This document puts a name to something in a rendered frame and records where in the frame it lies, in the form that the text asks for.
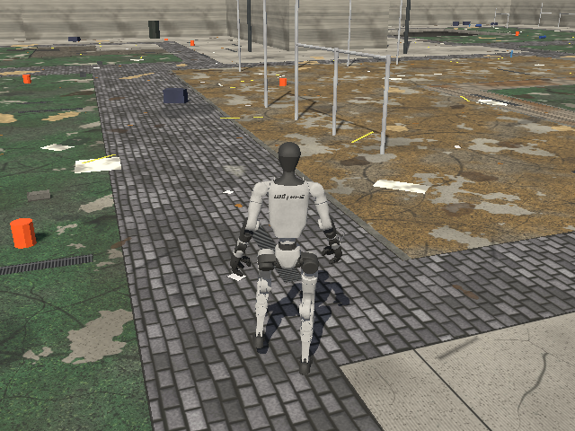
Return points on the left robot upper arm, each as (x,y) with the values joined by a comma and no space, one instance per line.
(259,190)

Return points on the robot right hand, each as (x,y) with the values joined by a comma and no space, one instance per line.
(328,250)

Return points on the right robot upper arm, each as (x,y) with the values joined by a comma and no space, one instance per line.
(321,204)

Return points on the robot left shin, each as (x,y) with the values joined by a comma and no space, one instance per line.
(261,307)

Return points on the humanoid robot torso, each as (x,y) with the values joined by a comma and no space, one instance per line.
(288,208)

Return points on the robot left hand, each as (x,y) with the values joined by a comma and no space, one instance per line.
(235,263)

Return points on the left robot forearm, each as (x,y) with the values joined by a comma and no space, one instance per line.
(243,240)

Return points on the right robot forearm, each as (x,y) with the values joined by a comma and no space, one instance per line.
(332,237)

